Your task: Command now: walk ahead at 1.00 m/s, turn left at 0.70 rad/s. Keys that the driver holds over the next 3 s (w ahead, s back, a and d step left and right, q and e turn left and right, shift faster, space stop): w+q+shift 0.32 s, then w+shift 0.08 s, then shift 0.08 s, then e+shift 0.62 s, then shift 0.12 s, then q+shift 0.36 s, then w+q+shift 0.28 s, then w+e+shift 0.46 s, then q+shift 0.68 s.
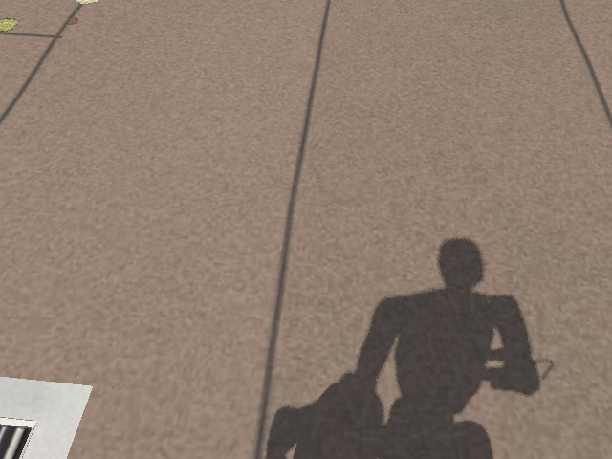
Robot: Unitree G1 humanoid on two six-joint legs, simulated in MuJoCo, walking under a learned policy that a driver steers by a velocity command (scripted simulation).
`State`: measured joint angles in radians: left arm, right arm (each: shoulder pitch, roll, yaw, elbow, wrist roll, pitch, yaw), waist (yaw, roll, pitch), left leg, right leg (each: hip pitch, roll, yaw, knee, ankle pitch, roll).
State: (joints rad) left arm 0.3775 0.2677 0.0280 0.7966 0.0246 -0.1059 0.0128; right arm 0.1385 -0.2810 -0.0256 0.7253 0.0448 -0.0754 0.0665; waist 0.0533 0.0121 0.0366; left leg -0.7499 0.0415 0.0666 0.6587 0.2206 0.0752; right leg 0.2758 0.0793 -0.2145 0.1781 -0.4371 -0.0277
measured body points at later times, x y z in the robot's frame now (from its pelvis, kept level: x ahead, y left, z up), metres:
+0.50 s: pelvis +0.47 +0.04 +0.00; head +0.49 +0.06 +0.45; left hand +0.65 +0.34 -0.03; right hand +0.59 -0.23 -0.11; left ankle +0.25 +0.05 -0.71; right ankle +0.69 -0.02 -0.71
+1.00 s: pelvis +0.68 +0.12 +0.02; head +0.70 +0.14 +0.47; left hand +0.72 +0.43 -0.09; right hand +0.93 -0.09 -0.04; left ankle +0.74 +0.23 -0.71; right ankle +0.68 -0.02 -0.65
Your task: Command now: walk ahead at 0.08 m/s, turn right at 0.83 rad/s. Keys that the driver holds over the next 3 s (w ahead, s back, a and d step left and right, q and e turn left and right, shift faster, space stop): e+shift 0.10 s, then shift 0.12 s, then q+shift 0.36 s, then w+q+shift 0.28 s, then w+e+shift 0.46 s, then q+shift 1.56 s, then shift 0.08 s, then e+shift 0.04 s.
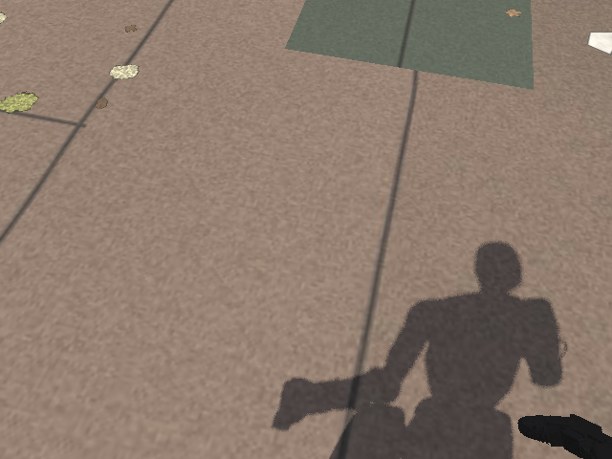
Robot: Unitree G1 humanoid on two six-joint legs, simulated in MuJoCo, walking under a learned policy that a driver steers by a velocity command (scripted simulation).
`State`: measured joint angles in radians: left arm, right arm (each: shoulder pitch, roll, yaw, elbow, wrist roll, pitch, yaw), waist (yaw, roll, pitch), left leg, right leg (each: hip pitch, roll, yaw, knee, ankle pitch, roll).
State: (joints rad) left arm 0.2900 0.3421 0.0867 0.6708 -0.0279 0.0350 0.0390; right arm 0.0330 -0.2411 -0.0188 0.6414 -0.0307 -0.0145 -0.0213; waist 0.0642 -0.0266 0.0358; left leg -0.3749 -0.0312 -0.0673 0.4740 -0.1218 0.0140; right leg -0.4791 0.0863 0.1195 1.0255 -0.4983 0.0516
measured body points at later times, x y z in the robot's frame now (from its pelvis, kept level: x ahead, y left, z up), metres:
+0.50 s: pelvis +0.03 -0.04 +0.01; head +0.06 -0.06 +0.45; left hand +0.26 +0.17 -0.07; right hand +0.06 -0.35 -0.12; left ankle +0.03 +0.09 -0.65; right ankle +0.02 -0.15 -0.73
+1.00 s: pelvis +0.16 +0.05 +0.00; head +0.16 +0.09 +0.45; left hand +0.28 +0.35 -0.09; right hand +0.23 -0.21 -0.10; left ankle +0.01 +0.09 -0.73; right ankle +0.32 -0.08 -0.66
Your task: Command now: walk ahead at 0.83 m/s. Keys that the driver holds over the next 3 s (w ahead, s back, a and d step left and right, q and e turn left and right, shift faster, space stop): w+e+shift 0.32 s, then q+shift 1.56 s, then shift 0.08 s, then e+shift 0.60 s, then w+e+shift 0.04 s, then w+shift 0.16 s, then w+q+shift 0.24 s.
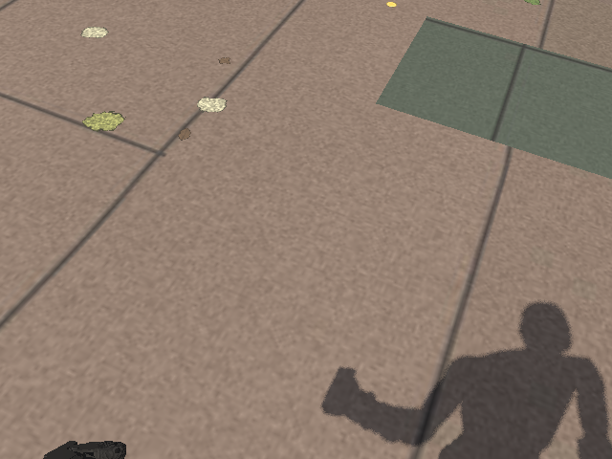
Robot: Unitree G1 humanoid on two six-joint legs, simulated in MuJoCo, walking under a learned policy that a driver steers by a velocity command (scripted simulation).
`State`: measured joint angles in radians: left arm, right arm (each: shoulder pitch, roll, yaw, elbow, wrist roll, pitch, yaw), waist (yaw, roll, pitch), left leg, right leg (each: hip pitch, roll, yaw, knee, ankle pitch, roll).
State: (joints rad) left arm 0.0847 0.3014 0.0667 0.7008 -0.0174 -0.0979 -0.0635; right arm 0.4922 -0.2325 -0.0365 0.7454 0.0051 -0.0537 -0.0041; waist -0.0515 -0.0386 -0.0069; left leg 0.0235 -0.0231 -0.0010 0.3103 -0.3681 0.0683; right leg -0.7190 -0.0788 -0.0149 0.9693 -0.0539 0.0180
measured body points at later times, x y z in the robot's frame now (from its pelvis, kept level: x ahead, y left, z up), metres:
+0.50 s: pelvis +0.41 -0.03 +0.00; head +0.43 -0.03 +0.45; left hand +0.50 +0.21 -0.13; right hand +0.56 -0.30 -0.07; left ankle +0.62 +0.10 -0.67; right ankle +0.37 -0.08 -0.74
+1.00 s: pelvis +0.65 -0.04 -0.01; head +0.70 -0.01 +0.44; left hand +0.81 +0.25 -0.11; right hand +0.83 -0.31 -0.08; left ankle +0.74 +0.02 -0.74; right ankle +0.78 -0.22 -0.68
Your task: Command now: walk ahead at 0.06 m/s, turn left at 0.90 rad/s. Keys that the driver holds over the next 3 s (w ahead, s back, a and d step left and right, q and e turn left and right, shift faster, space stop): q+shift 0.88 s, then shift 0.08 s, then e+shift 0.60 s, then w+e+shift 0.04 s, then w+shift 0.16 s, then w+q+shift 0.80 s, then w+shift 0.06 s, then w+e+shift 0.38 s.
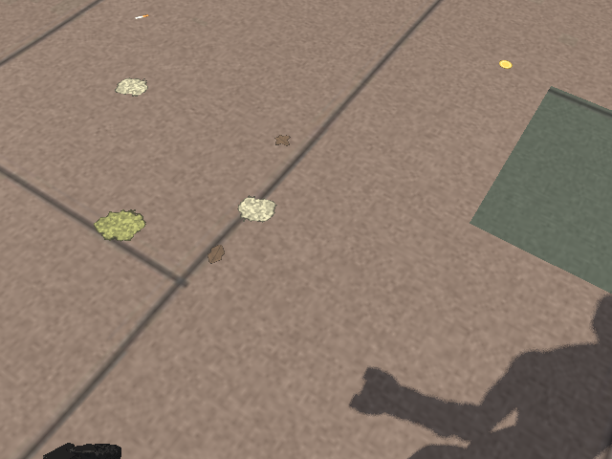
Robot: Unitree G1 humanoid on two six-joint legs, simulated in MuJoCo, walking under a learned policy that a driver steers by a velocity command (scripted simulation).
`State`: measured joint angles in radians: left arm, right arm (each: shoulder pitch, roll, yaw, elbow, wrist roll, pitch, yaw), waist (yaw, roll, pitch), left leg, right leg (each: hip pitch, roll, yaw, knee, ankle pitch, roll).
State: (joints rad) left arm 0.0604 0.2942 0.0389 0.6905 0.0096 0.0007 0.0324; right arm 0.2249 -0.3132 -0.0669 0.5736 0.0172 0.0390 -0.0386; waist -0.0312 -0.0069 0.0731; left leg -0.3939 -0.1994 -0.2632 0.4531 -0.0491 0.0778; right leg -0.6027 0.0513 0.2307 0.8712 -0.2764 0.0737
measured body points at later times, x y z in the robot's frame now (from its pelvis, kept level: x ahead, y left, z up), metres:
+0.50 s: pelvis +0.07 -0.08 +0.01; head +0.11 -0.06 +0.46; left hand +0.10 +0.24 -0.08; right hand +0.32 -0.28 -0.09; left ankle +0.00 +0.07 -0.66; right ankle +0.14 -0.17 -0.73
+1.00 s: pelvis +0.06 -0.02 +0.01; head +0.06 +0.04 +0.45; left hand -0.08 +0.28 -0.10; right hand +0.40 -0.04 -0.05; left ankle -0.01 +0.05 -0.73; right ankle +0.22 -0.08 -0.68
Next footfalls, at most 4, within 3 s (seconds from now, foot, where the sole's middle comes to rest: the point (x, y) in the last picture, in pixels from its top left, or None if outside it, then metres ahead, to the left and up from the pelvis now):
0.20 right None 0.18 -0.15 -0.77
0.70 left None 0.02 0.07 -0.77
1.14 right None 0.22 -0.04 -0.77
1.44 left None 0.02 0.10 -0.77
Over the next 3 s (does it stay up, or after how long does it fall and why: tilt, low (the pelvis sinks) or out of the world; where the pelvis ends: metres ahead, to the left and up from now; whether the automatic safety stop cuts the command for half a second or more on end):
stays up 0.78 0.59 -0.03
